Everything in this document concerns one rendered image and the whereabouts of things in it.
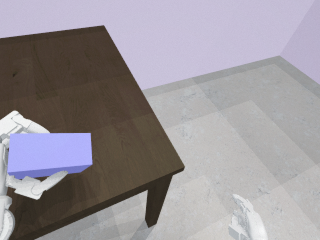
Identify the robot right hand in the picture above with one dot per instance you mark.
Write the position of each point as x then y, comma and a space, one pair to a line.
251, 225

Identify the table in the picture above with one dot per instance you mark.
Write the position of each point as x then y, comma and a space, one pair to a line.
76, 81

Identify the sponge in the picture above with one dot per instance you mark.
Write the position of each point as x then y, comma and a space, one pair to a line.
44, 154

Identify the robot left hand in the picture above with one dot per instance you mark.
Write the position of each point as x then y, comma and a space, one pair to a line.
14, 123

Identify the left robot forearm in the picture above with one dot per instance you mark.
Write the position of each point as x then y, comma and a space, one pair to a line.
7, 219

